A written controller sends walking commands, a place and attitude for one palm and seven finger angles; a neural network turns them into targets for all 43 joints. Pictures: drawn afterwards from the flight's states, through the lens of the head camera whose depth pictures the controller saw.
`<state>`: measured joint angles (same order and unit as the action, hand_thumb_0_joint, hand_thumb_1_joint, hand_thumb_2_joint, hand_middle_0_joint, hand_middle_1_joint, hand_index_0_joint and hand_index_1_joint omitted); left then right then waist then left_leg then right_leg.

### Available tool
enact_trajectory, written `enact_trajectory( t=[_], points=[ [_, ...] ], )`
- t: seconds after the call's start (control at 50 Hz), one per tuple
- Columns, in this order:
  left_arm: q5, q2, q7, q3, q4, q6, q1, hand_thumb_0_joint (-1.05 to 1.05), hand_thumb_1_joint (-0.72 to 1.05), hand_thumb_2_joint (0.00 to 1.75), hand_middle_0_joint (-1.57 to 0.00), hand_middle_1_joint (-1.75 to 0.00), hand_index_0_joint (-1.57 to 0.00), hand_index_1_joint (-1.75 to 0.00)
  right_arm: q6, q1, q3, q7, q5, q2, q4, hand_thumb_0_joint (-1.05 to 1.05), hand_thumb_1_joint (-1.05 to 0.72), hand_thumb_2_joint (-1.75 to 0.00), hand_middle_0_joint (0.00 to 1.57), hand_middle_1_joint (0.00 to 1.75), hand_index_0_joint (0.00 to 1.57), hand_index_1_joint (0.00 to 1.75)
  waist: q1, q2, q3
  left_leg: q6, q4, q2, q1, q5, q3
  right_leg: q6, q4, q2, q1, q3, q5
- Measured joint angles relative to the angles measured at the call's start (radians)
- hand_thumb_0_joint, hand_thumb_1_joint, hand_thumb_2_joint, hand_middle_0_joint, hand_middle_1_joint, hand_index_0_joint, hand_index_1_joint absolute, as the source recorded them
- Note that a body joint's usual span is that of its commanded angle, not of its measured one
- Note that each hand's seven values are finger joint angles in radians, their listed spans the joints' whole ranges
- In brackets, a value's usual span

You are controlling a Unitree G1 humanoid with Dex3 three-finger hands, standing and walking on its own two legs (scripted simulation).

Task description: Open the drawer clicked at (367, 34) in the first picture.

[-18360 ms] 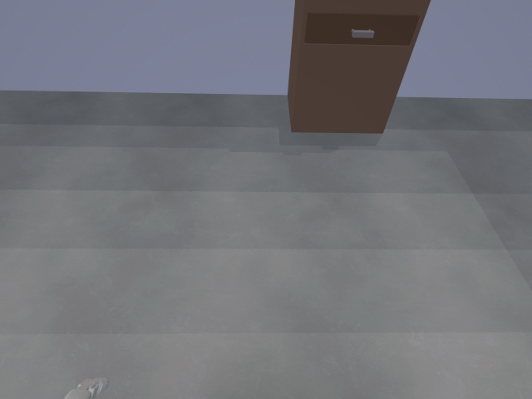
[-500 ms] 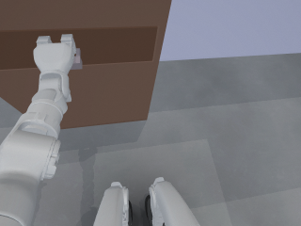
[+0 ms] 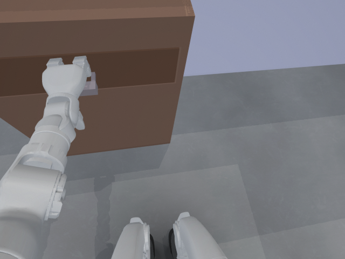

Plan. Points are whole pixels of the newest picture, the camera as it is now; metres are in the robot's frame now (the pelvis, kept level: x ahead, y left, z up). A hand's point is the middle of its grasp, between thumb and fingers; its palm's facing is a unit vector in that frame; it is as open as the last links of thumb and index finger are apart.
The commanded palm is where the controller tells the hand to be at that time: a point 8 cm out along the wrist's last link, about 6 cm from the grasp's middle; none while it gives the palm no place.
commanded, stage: lift the fingers back up to retry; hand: left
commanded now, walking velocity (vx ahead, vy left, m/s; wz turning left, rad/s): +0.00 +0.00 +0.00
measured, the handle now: (76, 82) +0.57 +0.20 -0.03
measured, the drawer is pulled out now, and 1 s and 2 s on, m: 0.00 0.00 0.00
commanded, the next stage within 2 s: re-aim the fingers above the handle in 0.38 s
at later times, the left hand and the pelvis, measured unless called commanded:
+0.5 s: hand (68, 87) +0.51 +0.20 +0.02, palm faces -0.06 -0.06 -1.00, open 13.7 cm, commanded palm +0.49 +0.19 +0.07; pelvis +0.06 +0.00 +0.05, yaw +0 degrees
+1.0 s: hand (78, 88) +0.50 +0.17 +0.03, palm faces -0.05 -0.05 -1.00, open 13.8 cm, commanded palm +0.49 +0.18 +0.08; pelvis +0.04 +0.00 +0.05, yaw +0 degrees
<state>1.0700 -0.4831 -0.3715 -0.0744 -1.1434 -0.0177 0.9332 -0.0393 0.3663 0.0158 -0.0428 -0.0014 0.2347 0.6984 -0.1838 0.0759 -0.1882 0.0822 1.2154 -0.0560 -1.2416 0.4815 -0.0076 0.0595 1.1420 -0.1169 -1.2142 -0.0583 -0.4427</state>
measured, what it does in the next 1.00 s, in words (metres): stands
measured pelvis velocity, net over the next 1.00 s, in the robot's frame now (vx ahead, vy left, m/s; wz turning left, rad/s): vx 0.04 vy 0.00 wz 0.01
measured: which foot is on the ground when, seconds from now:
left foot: down 0.00-1.00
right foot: down 0.00-1.00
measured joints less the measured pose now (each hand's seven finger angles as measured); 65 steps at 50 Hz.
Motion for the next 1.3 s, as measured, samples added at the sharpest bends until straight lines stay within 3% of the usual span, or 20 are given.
enact_trajectory(
  t=[0.12,0.24,0.36,0.6,0.74,0.9,1.02,1.12,1.22,1.3],
  points=[
    [0.001,0.037,-0.056,0.017,0.049,0.042,-0.082,0.0,-0.49,0.3,-0.35,-1.22,-0.35,-1.21,-0.021,0.009,-0.025,0.014,-0.011,0.003,0.02,0.0,-0.9,-0.9,0.2,0.3,0.21,0.3,0.028,0.001,-0.006,-0.004,-0.077,0.001,0.101,0.004,-0.006,0.003,-0.081,-0.004,0.103,0.008,-0.001],
    [0.008,0.072,-0.102,0.008,0.062,0.015,-0.137,0.0,-0.49,0.3,-0.35,-1.21,-0.37,-1.22,-0.058,-0.016,-0.04,0.028,-0.015,0.006,0.021,0.0,-0.9,-0.9,0.2,0.3,0.21,0.3,0.049,-0.004,-0.006,-0.004,-0.156,0.001,0.21,0.002,-0.004,0.005,-0.157,-0.007,0.208,0.023,0.001],
    [-0.008,0.098,-0.092,0.003,0.061,-0.007,-0.17,0.0,-0.49,0.3,-0.33,-1.21,-0.37,-1.21,-0.084,-0.048,-0.044,0.033,-0.014,0.005,-0.001,0.0,-0.9,-0.9,0.2,0.3,0.2,0.3,0.063,-0.016,-0.004,-0.004,-0.224,0.001,0.294,-0.006,0.004,0.005,-0.216,-0.008,0.287,0.04,0.009],
    [0.02,0.135,-0.115,-0.021,0.114,0.039,-0.235,0.0,-0.49,0.3,-0.32,-1.21,-0.33,-1.2,-0.101,-0.079,-0.065,0.04,-0.023,-0.001,-0.014,0.0,-0.9,-0.9,0.2,0.3,0.2,0.3,0.094,-0.02,-0.015,-0.003,-0.228,-0.006,0.319,0.002,0.004,0.005,-0.213,-0.002,0.31,0.041,-0.005],
    [0.044,0.138,-0.159,-0.01,0.097,0.01,-0.215,0.0,-0.49,0.3,-0.32,-1.21,-0.32,-1.2,-0.108,-0.088,-0.062,0.045,-0.029,-0.011,-0.003,0.0,-0.9,-0.9,0.2,0.3,0.2,0.3,0.086,-0.018,-0.015,-0.003,-0.203,-0.008,0.296,0.005,0.003,0.005,-0.185,0.001,0.287,0.036,-0.01],
    [0.009,0.155,-0.131,-0.047,0.038,-0.051,-0.16,0.0,-0.49,0.3,-0.32,-1.21,-0.32,-1.2,-0.114,-0.067,-0.058,0.048,-0.017,-0.014,0.012,0.0,-0.91,-0.9,0.2,0.3,0.2,0.3,0.076,-0.007,-0.006,-0.002,-0.217,-0.009,0.313,-0.014,0.004,0.002,-0.2,0.003,0.304,0.037,0.009],
    [0.013,0.153,-0.11,-0.034,0.007,-0.026,-0.14,0.0,-0.49,0.3,-0.32,-1.21,-0.32,-1.2,-0.099,-0.044,-0.043,0.037,-0.013,-0.01,0.008,0.0,-0.9,-0.9,0.2,0.3,0.2,0.3,0.052,-0.016,-0.005,-0.001,-0.222,-0.006,0.307,-0.025,0.013,0.003,-0.199,0.001,0.294,0.044,0.021],
    [0.036,0.121,-0.136,0.001,-0.005,-0.008,-0.127,0.0,-0.49,0.3,-0.32,-1.21,-0.32,-1.2,-0.086,-0.033,-0.041,0.031,-0.017,0.004,0.006,0.0,-0.9,-0.9,0.2,0.3,0.2,0.3,0.038,-0.016,-0.005,-0.001,-0.199,-0.002,0.27,-0.023,0.021,0.003,-0.172,-0.002,0.253,0.049,0.02],
    [0.033,0.087,-0.15,0.014,-0.017,-0.031,-0.113,0.0,-0.49,0.3,-0.32,-1.2,-0.32,-1.2,-0.075,-0.028,-0.048,0.034,-0.016,0.013,0.012,0.0,-0.91,-0.9,0.2,0.3,0.2,0.3,0.041,-0.011,0.002,-0.001,-0.184,-0.001,0.241,-0.024,0.023,0.002,-0.157,-0.002,0.224,0.048,0.021],
    [0.007,0.088,-0.123,-0.025,-0.026,-0.045,-0.103,0.0,-0.49,0.31,-0.32,-1.2,-0.32,-1.2,-0.064,-0.021,-0.055,0.036,-0.011,0.012,0.023,0.0,-0.91,-0.9,0.2,0.3,0.2,0.3,0.049,-0.007,0.007,-0.002,-0.188,-0.006,0.24,-0.028,0.013,0.002,-0.165,0.003,0.228,0.038,0.022]
  ],
)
